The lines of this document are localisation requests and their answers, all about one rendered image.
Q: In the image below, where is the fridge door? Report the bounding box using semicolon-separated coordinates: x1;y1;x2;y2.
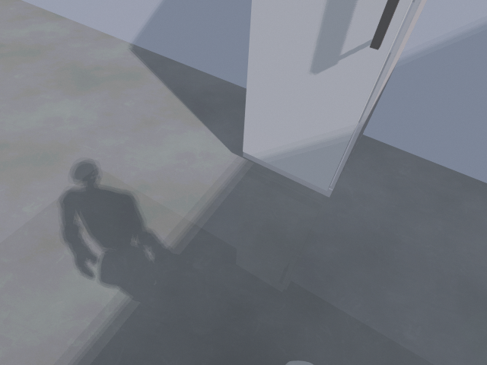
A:
243;0;412;191

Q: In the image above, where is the handle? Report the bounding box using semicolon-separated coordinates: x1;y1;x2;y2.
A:
370;0;399;50

